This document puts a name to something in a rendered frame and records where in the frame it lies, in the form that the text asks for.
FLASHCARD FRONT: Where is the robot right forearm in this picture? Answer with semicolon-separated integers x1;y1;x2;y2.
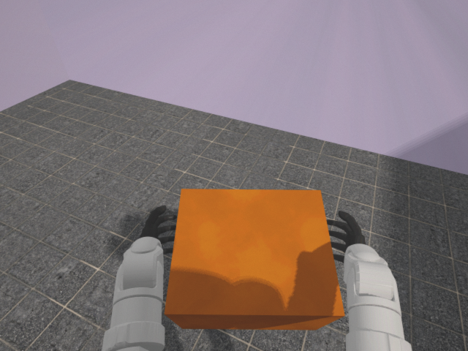
343;244;412;351

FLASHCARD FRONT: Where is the carton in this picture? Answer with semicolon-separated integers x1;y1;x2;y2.
165;189;345;330

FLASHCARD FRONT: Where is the robot right hand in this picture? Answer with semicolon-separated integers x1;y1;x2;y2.
327;211;366;263

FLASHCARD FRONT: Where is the robot left forearm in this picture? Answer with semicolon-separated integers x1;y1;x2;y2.
102;237;165;351

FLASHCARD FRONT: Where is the robot left hand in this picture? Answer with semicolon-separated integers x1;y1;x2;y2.
140;205;177;254

